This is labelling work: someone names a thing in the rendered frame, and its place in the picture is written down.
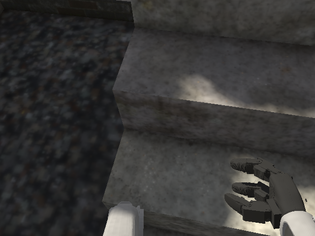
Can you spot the right robot hand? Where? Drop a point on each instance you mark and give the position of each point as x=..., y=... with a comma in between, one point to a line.
x=273, y=201

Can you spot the left robot thigh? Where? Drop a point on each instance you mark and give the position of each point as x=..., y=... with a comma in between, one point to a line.
x=125, y=220

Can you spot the robot right forearm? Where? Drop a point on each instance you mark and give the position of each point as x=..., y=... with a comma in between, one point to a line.
x=297, y=223

